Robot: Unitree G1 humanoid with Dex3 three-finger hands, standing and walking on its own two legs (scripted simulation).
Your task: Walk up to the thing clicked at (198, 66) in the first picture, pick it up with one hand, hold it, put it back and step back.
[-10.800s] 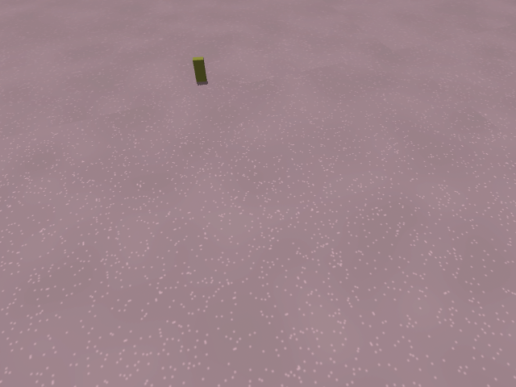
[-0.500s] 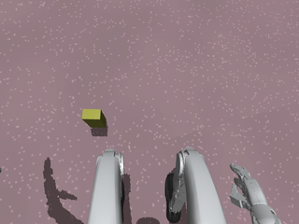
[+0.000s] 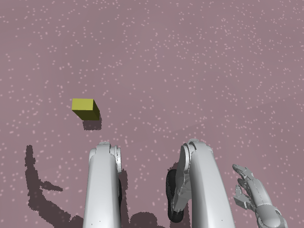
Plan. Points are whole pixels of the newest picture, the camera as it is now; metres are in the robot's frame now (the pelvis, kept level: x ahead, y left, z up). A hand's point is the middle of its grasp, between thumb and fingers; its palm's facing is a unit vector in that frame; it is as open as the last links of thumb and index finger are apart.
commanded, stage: go down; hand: left
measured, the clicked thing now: (87, 110) +0.47 +0.24 -0.35
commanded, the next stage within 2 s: approach in 0.86 s
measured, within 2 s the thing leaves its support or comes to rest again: neither
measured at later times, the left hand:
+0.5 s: hand out of the picture +0.36 +0.43 -0.03, palm faces +0.26 -0.96 -0.12, open 17.6 cm
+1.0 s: hand out of the picture +0.37 +0.44 -0.04, palm faces +0.26 -0.96 -0.10, open 17.7 cm
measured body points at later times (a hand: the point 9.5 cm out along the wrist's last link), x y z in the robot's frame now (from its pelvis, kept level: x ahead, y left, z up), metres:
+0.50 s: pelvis -0.01 +0.00 -0.03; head +0.20 +0.07 +0.36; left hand +0.34 +0.48 -0.02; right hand +0.15 -0.28 -0.13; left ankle +0.07 +0.12 -0.40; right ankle +0.10 -0.13 -0.40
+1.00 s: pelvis -0.01 +0.00 -0.05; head +0.21 +0.07 +0.34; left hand +0.35 +0.49 -0.03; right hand +0.16 -0.28 -0.15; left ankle +0.07 +0.12 -0.40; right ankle +0.10 -0.13 -0.40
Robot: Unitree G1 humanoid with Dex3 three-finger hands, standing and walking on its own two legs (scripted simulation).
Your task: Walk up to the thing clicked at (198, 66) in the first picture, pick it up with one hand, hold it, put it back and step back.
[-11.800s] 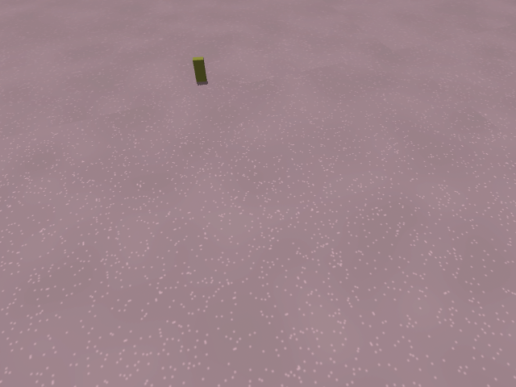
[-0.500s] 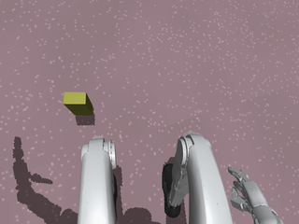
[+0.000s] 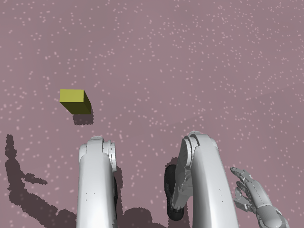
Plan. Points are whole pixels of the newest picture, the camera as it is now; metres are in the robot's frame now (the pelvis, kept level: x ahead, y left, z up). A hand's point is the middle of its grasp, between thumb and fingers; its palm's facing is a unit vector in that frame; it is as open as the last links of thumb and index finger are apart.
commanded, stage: approach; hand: left
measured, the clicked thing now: (77, 103) +0.47 +0.25 -0.30
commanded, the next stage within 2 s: close in in 0.52 s
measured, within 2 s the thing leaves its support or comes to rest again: neither
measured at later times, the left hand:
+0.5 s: hand (18, 114) +0.39 +0.37 -0.17, palm faces +0.20 -0.98 +0.01, open 17.6 cm
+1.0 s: hand (62, 113) +0.42 +0.28 -0.26, palm faces +0.25 -0.97 +0.01, open 17.6 cm
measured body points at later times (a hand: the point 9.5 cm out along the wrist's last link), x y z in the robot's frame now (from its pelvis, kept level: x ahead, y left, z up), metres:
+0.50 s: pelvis -0.01 +0.00 -0.07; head +0.23 +0.12 +0.29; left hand +0.38 +0.42 -0.17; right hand +0.16 -0.27 -0.14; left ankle +0.08 +0.12 -0.35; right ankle +0.11 -0.13 -0.35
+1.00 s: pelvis -0.02 +0.01 -0.10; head +0.22 +0.16 +0.25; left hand +0.40 +0.33 -0.26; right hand +0.12 -0.26 -0.14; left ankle +0.08 +0.12 -0.35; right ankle +0.11 -0.13 -0.35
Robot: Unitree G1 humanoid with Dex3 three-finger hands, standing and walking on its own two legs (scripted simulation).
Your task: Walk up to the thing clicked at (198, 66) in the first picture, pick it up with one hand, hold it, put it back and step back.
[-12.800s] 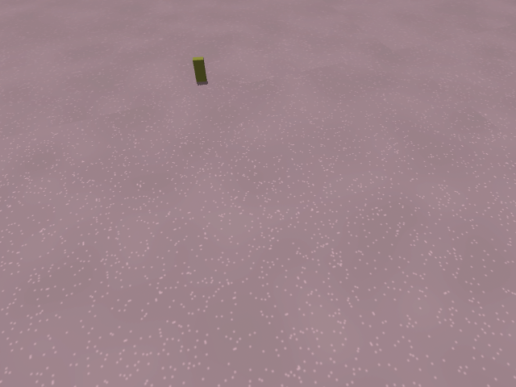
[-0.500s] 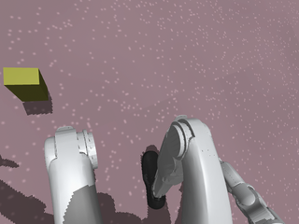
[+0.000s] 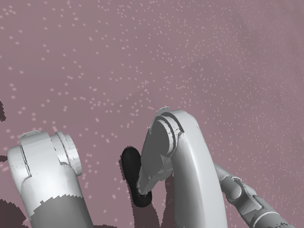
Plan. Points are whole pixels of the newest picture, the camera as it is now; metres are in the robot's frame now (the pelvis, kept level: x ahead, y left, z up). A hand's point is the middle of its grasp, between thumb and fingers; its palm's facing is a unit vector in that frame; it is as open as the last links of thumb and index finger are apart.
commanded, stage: close in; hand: left
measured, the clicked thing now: out of the picture +0.45 +0.30 -0.20
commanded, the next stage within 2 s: rest palm in 0.46 s
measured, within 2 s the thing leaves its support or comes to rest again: neither
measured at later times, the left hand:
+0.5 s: hand out of the picture +0.41 +0.30 -0.17, palm faces +0.43 -0.90 -0.01, open 17.5 cm
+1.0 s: hand out of the picture +0.42 +0.30 -0.18, palm faces +0.44 -0.90 -0.01, open 17.2 cm
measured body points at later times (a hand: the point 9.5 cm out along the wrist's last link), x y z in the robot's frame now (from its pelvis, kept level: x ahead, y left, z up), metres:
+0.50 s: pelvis +0.00 +0.00 +0.00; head +0.22 +0.18 +0.34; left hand +0.38 +0.35 -0.17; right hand +0.17 -0.25 -0.04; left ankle +0.08 +0.12 -0.25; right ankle +0.15 -0.12 -0.25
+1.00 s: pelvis +0.00 +0.00 +0.00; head +0.23 +0.19 +0.33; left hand +0.39 +0.35 -0.17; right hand +0.17 -0.25 -0.03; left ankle +0.08 +0.12 -0.25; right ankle +0.15 -0.12 -0.25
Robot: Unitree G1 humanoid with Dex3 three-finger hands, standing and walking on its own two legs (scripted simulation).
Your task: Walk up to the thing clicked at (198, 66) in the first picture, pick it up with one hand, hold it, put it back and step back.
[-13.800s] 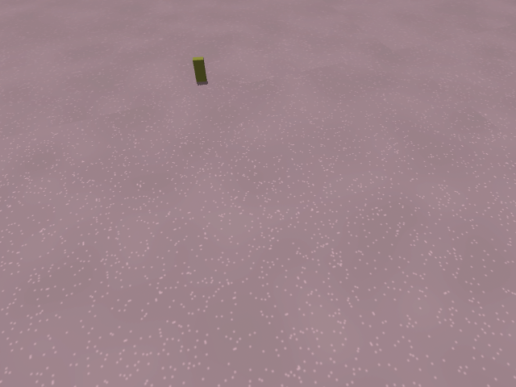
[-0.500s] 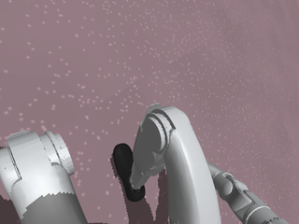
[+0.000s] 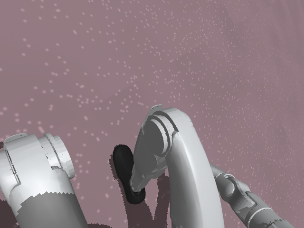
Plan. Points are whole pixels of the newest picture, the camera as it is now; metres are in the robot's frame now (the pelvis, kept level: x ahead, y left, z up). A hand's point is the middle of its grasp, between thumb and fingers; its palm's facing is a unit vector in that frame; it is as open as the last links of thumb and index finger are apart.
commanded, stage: close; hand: left
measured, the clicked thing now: out of the picture +0.44 +0.31 -0.20
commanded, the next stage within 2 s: settle in 1.04 s
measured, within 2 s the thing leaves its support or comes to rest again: leaves its support in 1.26 s
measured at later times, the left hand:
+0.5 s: hand out of the picture +0.42 +0.32 -0.17, palm faces +0.48 -0.88 -0.02, open 11.6 cm
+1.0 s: hand out of the picture +0.41 +0.32 -0.17, palm faces +0.49 -0.87 -0.01, open 8.5 cm
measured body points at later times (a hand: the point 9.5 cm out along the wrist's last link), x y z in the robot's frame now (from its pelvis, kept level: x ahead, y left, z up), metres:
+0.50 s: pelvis +0.00 +0.00 +0.00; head +0.23 +0.19 +0.33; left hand +0.38 +0.36 -0.17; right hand +0.18 -0.24 -0.03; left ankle +0.08 +0.12 -0.25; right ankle +0.16 -0.12 -0.25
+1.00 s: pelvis +0.00 +0.00 +0.00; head +0.23 +0.19 +0.33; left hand +0.38 +0.37 -0.17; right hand +0.18 -0.25 -0.03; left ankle +0.08 +0.12 -0.25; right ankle +0.16 -0.12 -0.25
